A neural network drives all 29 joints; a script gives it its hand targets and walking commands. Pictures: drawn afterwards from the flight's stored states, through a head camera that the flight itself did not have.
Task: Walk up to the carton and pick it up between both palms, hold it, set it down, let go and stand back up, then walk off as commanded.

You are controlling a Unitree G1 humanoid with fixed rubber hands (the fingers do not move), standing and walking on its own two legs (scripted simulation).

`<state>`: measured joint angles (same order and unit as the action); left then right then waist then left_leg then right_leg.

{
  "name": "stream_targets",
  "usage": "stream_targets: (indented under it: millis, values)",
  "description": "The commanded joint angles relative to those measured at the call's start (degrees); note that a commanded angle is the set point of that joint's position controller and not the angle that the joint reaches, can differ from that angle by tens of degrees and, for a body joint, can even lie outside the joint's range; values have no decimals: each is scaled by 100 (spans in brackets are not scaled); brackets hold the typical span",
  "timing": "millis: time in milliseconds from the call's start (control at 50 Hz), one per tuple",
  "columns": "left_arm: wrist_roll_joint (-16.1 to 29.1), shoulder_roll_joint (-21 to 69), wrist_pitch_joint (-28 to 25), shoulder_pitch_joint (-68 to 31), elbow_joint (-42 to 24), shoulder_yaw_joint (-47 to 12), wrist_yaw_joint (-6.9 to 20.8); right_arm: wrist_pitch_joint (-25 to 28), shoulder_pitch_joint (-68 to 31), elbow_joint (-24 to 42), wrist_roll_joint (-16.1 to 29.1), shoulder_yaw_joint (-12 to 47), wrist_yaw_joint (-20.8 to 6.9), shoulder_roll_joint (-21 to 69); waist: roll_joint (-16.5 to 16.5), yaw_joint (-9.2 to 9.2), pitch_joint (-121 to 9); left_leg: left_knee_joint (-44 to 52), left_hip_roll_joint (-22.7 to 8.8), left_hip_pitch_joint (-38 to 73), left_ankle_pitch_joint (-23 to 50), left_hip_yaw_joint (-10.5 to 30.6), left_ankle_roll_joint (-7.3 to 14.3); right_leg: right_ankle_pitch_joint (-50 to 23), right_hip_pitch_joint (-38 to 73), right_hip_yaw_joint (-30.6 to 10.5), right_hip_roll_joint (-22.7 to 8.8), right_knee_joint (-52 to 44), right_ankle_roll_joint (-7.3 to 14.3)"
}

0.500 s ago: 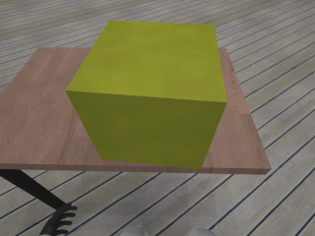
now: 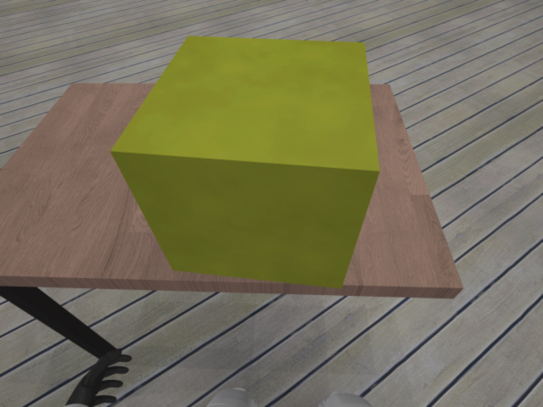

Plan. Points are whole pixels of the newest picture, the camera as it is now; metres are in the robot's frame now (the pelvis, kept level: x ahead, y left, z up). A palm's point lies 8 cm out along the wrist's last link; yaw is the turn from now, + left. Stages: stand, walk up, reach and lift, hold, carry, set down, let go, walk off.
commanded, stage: walk up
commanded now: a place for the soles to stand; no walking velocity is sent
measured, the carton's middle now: (264, 161) +0.47 +0.05 +0.10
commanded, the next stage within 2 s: reach and lift in 1.00 s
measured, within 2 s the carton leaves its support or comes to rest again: neither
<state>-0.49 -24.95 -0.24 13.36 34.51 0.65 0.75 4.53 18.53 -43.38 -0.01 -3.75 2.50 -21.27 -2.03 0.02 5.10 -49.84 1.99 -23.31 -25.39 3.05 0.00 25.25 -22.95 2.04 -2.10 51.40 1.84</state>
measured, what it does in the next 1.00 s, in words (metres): stands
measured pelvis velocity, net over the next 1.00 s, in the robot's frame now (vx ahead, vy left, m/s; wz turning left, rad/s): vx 0.01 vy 0.03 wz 0.02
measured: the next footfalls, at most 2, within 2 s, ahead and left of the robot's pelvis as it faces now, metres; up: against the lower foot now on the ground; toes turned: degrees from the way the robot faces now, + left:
none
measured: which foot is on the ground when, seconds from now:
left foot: down 0.00-1.00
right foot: down 0.00-1.00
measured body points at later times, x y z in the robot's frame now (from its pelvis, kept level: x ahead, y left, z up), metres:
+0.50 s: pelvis +0.01 +0.03 +0.00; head +0.04 +0.04 +0.45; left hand +0.16 +0.34 -0.08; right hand +0.10 -0.29 -0.09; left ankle +0.04 +0.14 -0.70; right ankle +0.03 -0.10 -0.70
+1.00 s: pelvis +0.01 +0.03 +0.00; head +0.03 +0.04 +0.45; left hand +0.15 +0.34 -0.08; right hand +0.11 -0.28 -0.09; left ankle +0.04 +0.14 -0.70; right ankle +0.03 -0.10 -0.70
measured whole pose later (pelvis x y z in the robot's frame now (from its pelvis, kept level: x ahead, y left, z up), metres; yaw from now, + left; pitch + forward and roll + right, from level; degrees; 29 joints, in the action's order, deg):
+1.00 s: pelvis +0.01 +0.03 +0.00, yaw +1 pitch -2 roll +0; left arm -0.5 -24.8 -2.8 13.3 35.9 0.6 0.2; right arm 3.5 16.5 -43.6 0.0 -3.7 0.3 -21.3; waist -1.3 0.0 5.1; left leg -49.4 3.2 -23.8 -23.3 3.4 1.1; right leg 25.0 -22.4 2.0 -3.2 49.6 -0.7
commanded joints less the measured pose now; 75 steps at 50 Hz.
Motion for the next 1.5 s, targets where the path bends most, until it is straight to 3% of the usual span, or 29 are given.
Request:
stream_targets:
  millis: [0, 60, 100, 140, 180, 200, 240, 260, 300, 360, 420, 460, 500, 540, 560, 640, 680, 720, 780, 820, 860, 920, 980, 1000, 1040, 1120, 1220, 1320, 1480]
  values:
    - [-87, -1360, -252, -340, 166, 586, -66, 20, 334, 104, -283, -317, -174, -1491, 108, -95, -164, 1038, -191, 184, 70, 384, 466, 1187, -234, -1433, -1113, -1933, 569]
    - [3, -1030, -297, -383, 142, 480, -87, 11, -247, 309, -265, -256, -179, -1597, 648, 167, -239, 1670, -722, -23, 562, 1891, 771, 632, -8, -615, -265, -1232, 159]
    - [-52, -1199, -375, -149, 191, 531, -132, 1, -476, 377, -169, -170, -187, -1423, 438, 344, -490, 1126, -551, -441, 1356, 1454, 691, 275, 714, -1092, -508, -1683, 189]
    - [-116, -1603, -446, 17, 292, 615, -184, -56, -404, 296, -127, -171, -182, -1336, -111, 221, -391, 146, -103, -873, 1586, 560, 279, -96, 1083, -1978, -1305, -2188, 818]
    - [-56, -1558, -459, -2, 237, 644, -188, -56, -264, 252, -106, -209, -134, -1366, 134, 147, -608, 119, -229, -373, 1444, 212, 263, -1559, 1006, -1754, -1567, -1841, 1122]
    - [-31, -1508, -429, -119, 176, 628, -176, -21, -46, 342, -77, -174, -130, -1312, -52, 61, -812, 405, -266, -38, 1718, 319, 310, -1882, 967, -1303, -1321, -1521, 937]
    - [42, -1266, -364, -248, 128, 526, -176, 27, -58, 304, -132, -240, -125, -1537, 637, 81, -1070, 974, -515, 580, 2694, 1202, 656, -1957, 466, -623, -735, -563, 419]
    - [67, -1020, -318, -423, 41, 477, -176, 57, 33, 377, -156, -268, -126, -1631, 851, 22, -927, 1397, -941, 826, 3024, 2153, 912, -1198, -84, -271, -289, -77, 126]
    - [65, -956, -266, -300, 150, 440, -207, 32, -107, 332, -116, -282, -142, -1763, 1121, 66, -728, 1725, -1361, 690, 2781, 2751, 1439, 459, -206, -361, 16, -176, -16]
    - [17, -1095, -394, 48, 217, 473, -207, -50, -665, 455, -110, -176, -155, -1438, 826, 306, -665, 1129, -848, -92, 2732, 1873, 935, -820, 802, -704, -249, -1261, 221]
    - [-70, -1638, -498, 279, 321, 606, -220, -117, -408, 422, -56, -191, -135, -1261, -140, 225, -642, -353, -69, -847, 1031, 238, 188, -1367, 1297, -2208, -1856, -2194, 1230]
    - [-69, -1599, -429, -96, 213, 613, -205, -131, -150, 276, -55, -224, -168, -1404, -153, 58, -606, 189, -158, -277, 667, 95, 301, -1147, 718, -1568, -1613, -1902, 1106]
    - [-45, -1266, -345, -442, 140, 500, -175, -56, 5, 229, -153, -254, -201, -1464, 228, -25, -453, 1148, -319, 231, 1107, 757, 529, -701, 109, -768, -977, -1297, 604]
    - [35, -1010, -276, -429, 164, 472, -163, -18, -121, 297, -209, -305, -194, -1788, 1065, 3, -528, 2206, -1162, 558, 987, 2961, 1071, 397, -400, -253, 56, -269, 11]
    - [19, -1020, -258, -299, 223, 503, -173, -8, -84, 318, -191, -273, -209, -1735, 1054, -4, -618, 2289, -1313, 606, 988, 3192, 1262, 865, -274, -402, 72, -355, 1]
    - [-25, -1014, -440, 149, 391, 456, -172, -66, -677, 402, -141, -154, -214, -1364, 747, 350, -645, 1595, -822, -549, 1617, 1945, 819, -165, 1086, -701, -203, -1397, 200]
    - [-116, -1388, -512, 201, 387, 535, -193, -101, -829, 560, -81, -107, -204, -1155, 13, 367, -497, 465, -138, -936, 1222, 850, 305, -159, 1100, -1835, -1200, -2360, 709]
    - [-118, -1546, -470, -35, 334, 558, -188, -99, -415, 368, -80, -145, -191, -1361, -175, 126, -645, 101, -23, -492, 723, 120, 199, -873, 1066, -1892, -1702, -2318, 1116]
    - [-49, -1389, -407, -255, 317, 513, -195, -37, -258, 310, -136, -218, -207, -1410, 274, 7, -669, 701, -274, 323, 1674, 560, 477, -1364, 376, -1056, -1144, -1422, 763]
    - [4, -1022, -342, -470, 219, 421, -147, 12, -56, 257, -231, -290, -185, -1696, 735, -93, -838, 1627, -897, 927, 1750, 2199, 877, -676, -396, -284, -315, -428, 165]
    - [48, -934, -317, -399, 273, 434, -196, -8, -315, 335, -240, -233, -192, -1702, 952, 62, -745, 1998, -1239, 524, 1669, 2946, 1349, 539, -27, -402, 12, -500, 31]
    - [-39, -1095, -438, 15, 383, 494, -197, -65, -887, 433, -174, -137, -186, -1357, 636, 322, -568, 1396, -727, -465, 1817, 1848, 863, -431, 915, -688, -310, -1420, 212]
    - [-93, -1604, -497, 207, 414, 638, -193, -84, -557, 359, -83, -140, -210, -1211, 44, 269, -786, 118, -29, -657, 1489, 516, 229, -795, 1305, -1906, -1500, -2046, 996]
    - [-228, -520, 909, -1803, -62, 606, -344, 1083, -2203, -1228, -674, -778, -364, -557, 707, -416, -572, 1438, -425, -603, 252, -349, -236, -441, -718, 309, 134, -1132, 261]
    - [-374, -238, 1556, -1699, -904, 503, -442, 1401, -1542, -1138, -708, -1057, -675, -1254, 1048, -389, -466, 1743, -852, -1277, -120, -151, -22, -977, 811, 437, 252, -499, 213]
    - [36, -393, 1657, -1549, -1721, 538, -382, 1663, -1497, -652, -494, -995, -591, -965, 103, -343, -1294, 1318, -542, 732, 1949, -434, -208, -1546, 384, 354, 67, -1234, 131]
    - [-226, -695, 1452, -1104, -1902, 1050, -276, 1600, -1002, -166, -47, -611, -411, -650, -210, -91, -1248, 1612, -276, 1169, 2410, -507, -148, -2661, 1155, 67, 69, -1811, -111]
    - [-281, -691, 1316, -1184, -1779, 1230, -178, 1331, -834, 419, -50, -256, -265, -184, -460, 209, -693, 1949, -53, 1181, 1774, -691, 32, -2144, 1258, -418, 70, -2404, -171]
    - [227, -611, 1076, -1128, -1939, 890, -53, 833, -519, 1153, 93, -269, -181, 200, -273, 160, -336, 2648, -170, 1353, 1212, -654, 89, -839, 1267, -363, 38, -3007, -44]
